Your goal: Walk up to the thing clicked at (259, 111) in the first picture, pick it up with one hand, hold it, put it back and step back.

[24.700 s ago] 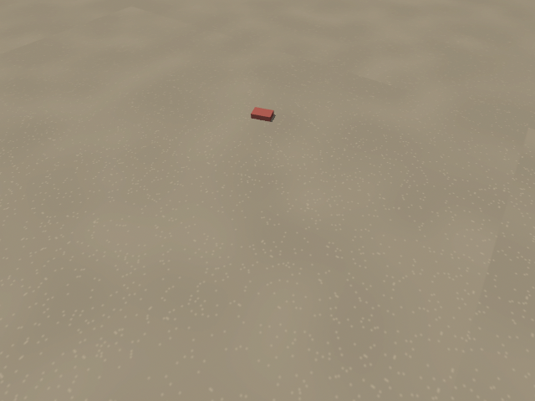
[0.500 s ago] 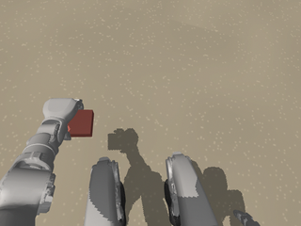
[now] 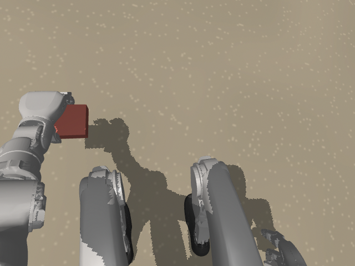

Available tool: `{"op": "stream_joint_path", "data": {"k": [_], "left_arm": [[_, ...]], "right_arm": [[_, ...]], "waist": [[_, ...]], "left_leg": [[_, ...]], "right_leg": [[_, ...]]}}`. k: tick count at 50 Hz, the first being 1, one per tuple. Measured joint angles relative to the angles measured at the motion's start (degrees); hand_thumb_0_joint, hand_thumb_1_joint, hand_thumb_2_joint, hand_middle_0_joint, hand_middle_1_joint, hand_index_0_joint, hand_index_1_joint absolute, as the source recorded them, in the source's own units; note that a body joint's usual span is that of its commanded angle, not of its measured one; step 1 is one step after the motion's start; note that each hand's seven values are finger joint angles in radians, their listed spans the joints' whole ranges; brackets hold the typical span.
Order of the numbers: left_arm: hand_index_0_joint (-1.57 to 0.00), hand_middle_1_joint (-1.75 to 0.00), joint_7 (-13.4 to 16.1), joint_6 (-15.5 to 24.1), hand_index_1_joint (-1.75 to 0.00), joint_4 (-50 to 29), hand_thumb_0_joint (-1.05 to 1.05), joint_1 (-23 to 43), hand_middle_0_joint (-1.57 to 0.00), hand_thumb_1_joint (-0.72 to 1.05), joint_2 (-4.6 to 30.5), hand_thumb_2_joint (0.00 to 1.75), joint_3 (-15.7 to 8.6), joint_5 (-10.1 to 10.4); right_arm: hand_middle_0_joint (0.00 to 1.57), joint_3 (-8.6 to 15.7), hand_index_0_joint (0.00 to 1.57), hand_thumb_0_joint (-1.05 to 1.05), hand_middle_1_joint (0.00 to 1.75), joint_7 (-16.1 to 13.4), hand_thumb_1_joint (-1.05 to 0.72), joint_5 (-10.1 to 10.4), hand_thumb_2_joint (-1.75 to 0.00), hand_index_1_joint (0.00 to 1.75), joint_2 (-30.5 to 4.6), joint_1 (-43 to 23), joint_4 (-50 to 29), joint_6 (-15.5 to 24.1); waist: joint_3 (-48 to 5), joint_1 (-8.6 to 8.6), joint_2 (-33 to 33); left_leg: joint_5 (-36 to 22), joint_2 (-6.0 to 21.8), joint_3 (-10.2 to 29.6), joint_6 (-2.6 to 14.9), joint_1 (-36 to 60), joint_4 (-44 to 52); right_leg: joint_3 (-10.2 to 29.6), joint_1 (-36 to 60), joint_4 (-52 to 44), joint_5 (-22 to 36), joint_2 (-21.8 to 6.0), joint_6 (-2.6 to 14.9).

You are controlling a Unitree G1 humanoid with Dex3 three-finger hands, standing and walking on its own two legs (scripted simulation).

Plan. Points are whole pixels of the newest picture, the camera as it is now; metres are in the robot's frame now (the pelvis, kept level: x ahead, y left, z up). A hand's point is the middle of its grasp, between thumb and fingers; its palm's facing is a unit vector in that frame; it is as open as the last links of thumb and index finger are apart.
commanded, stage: crouch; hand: left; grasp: from above
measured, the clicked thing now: (59, 121) +0.45 +0.27 -0.20
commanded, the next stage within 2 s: lower in 0.56 s
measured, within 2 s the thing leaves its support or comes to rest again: rests again in 1.92 s
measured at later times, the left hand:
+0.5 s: hand (61, 124) +0.45 +0.27 -0.23, palm faces -0.46 +0.00 -0.89, open 10.8 cm
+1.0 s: hand (68, 128) +0.45 +0.27 -0.28, palm faces -0.47 -0.04 -0.88, open 10.8 cm
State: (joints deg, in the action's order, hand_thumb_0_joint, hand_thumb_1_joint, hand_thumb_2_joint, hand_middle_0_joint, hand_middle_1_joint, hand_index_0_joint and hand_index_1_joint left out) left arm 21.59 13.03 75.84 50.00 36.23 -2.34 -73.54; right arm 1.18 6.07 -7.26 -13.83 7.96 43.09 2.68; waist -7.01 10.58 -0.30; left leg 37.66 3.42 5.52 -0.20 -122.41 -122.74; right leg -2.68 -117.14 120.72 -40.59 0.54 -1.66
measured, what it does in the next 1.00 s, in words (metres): lowers itself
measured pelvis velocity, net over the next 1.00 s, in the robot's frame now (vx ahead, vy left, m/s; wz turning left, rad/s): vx -0.01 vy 0.00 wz -0.07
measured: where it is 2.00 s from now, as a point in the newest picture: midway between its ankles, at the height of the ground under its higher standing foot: (161, 239)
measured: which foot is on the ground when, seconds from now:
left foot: down 0.00-1.00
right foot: down 0.00-1.00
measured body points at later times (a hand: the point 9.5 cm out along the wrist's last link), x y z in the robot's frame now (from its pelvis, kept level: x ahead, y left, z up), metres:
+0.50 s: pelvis -0.01 +0.00 -0.07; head +0.22 +0.05 +0.32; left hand +0.47 +0.27 -0.18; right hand +0.03 -0.28 -0.18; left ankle +0.08 +0.13 -0.38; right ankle +0.08 -0.13 -0.38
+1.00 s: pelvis -0.01 +0.00 -0.09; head +0.24 +0.07 +0.27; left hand +0.47 +0.27 -0.23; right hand +0.04 -0.28 -0.19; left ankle +0.08 +0.13 -0.38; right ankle +0.08 -0.13 -0.38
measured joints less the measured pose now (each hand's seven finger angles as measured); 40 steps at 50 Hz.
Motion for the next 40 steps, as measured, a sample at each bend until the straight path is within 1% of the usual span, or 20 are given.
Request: {"op": "stream_joint_path", "data": {"k": [6, 12, 14, 25, 31, 35, 40], "left_arm": [[-0.69, -0.39, 0.17, 1.78, -0.41, 1.91, 0.00, 1.10, -0.68, -0.05, 1.86, 0.42, -1.56, -1.31], [-0.69, -0.40, 1.13, 2.81, -0.41, 3.98, 0.00, 2.08, -0.68, -0.04, 3.40, 0.39, -2.37, -2.48], [-0.68, -0.40, 1.59, 2.88, -0.42, 5.09, 0.00, 2.69, -0.68, -0.04, 3.91, 0.39, -2.30, -2.67], [-0.68, -0.41, 2.29, 2.46, -0.42, 9.25, 0.00, 5.02, -0.67, -0.02, 5.51, 0.36, -1.42, -2.62], [-0.68, -0.42, 2.19, 2.37, -0.43, 9.04, 0.00, 5.16, -0.67, -0.02, 6.30, 0.35, -1.76, -2.27], [-0.69, -0.42, 2.06, 2.46, -0.43, 8.26, 0.00, 4.65, -0.67, -0.02, 6.63, 0.34, -2.11, -2.14], [-0.70, -0.42, 2.06, 2.64, -0.43, 8.84, 0.00, 4.64, -0.69, -0.03, 7.23, 0.35, -1.93, -1.87]], "right_arm": [[0.20, -0.63, 0.21, 0.00, 0.30, 0.79, -0.90, -0.57, -0.90, 0.30, -0.06, 0.38, 0.22, -0.31], [0.20, -1.03, 0.21, 0.00, 0.30, 1.31, -0.90, -1.15, -0.90, 0.30, -0.72, 0.79, 0.90, -0.49], [0.20, -1.27, 0.21, 0.00, 0.30, 1.37, -0.90, -1.28, -0.90, 0.30, -0.86, 0.84, 1.18, -0.43], [0.20, -3.23, 0.21, 0.00, 0.30, 1.07, -0.90, -1.69, -0.90, 0.30, -0.74, 0.41, 2.26, 0.22], [0.20, -4.16, 0.21, 0.00, 0.30, 1.21, -0.90, -1.85, -0.90, 0.30, -0.53, -0.15, 1.98, 0.45], [0.20, -4.32, 0.21, 0.00, 0.30, 1.37, -0.90, -1.95, -0.90, 0.30, -0.57, -0.62, 1.76, 0.30], [0.20, -4.67, 0.21, 0.00, 0.30, 1.66, -0.91, -2.18, -0.90, 0.30, -0.81, -1.26, 1.37, 0.22]], "waist": [[1.07, 0.86, 0.63], [2.13, 1.48, 0.76], [2.48, 1.66, 0.88], [3.20, 2.53, 1.19], [3.91, 2.68, 1.59], [4.39, 2.61, 1.75], [5.30, 2.74, 2.26]], "left_leg": [[-0.01, 0.15, 0.76, -0.26, -2.57, -3.43], [-0.56, 0.08, 1.31, -0.22, -5.45, -6.80], [-0.80, 0.07, 1.47, -0.19, -6.29, -7.80], [-1.00, -0.09, 2.28, -0.26, -9.74, -11.70], [-0.35, -0.12, 2.82, -0.47, -10.42, -13.09], [0.13, -0.11, 3.15, -0.54, -10.67, -13.90], [0.47, -0.07, 3.50, -0.57, -10.87, -14.85]], "right_leg": [[-0.40, -2.54, 3.26, 0.15, 0.41, 0.15], [-0.59, -5.25, 6.47, 0.69, 0.63, 0.00], [-0.63, -6.05, 7.42, 0.94, 0.72, -0.05], [-0.99, -9.24, 11.05, 1.15, 1.00, -0.18], [-1.35, -9.84, 12.23, 0.62, 1.14, -0.17], [-1.56, -9.99, 12.85, 0.22, 1.25, -0.23], [-1.77, -10.09, 13.56, 0.04, 1.42, -0.29]]}}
